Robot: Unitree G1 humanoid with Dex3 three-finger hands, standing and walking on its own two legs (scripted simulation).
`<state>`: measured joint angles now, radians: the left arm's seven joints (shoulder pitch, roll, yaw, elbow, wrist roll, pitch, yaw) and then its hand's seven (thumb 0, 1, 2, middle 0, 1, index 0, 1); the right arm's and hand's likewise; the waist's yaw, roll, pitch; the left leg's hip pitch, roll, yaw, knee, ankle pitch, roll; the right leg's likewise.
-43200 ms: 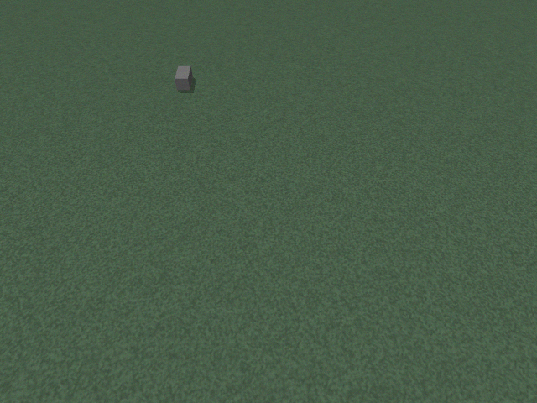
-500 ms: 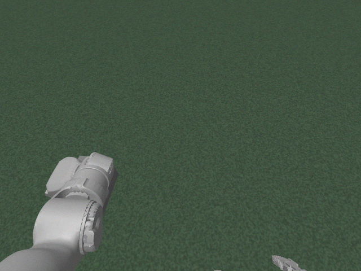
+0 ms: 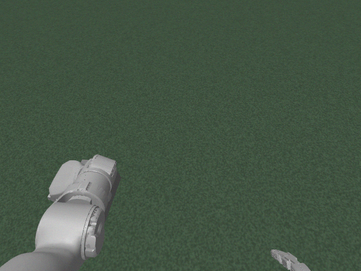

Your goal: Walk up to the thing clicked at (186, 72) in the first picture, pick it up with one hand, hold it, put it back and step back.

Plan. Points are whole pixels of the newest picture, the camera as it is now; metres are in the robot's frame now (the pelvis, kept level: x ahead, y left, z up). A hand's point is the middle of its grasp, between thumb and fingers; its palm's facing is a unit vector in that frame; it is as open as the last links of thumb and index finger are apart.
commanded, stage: hold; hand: left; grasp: from above
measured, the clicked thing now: (90, 195) +0.32 +0.24 -0.07
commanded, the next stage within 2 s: crouch in 0.86 s
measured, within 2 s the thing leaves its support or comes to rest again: neither
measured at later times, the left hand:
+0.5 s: hand (81, 185) +0.33 +0.24 -0.02, palm faces -0.05 -0.48 -0.88, open 11.4 cm
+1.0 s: hand (80, 186) +0.32 +0.24 -0.02, palm faces -0.08 -0.48 -0.87, open 11.4 cm
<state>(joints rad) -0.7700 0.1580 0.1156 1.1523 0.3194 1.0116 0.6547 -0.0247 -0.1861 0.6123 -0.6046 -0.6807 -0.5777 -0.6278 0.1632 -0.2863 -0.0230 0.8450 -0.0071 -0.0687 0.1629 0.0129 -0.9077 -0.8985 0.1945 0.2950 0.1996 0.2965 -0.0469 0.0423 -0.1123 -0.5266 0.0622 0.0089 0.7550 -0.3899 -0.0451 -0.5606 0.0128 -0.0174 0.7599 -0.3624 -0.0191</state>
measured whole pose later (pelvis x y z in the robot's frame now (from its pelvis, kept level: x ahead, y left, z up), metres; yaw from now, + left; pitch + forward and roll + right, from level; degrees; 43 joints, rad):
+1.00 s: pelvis +0.02 +0.00 +0.01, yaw +1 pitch +8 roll +0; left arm -0.75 0.15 0.06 1.14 0.37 1.01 0.56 -0.03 -0.22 0.63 -0.64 -0.66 -0.61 -0.61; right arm 0.14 -0.28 -0.02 0.82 0.02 -0.08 0.15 0.01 -0.91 -0.90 0.19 0.29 0.20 0.30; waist -0.02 0.03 -0.11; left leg -0.43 0.05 0.01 0.65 -0.36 -0.04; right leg -0.46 0.00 -0.02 0.66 -0.34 -0.01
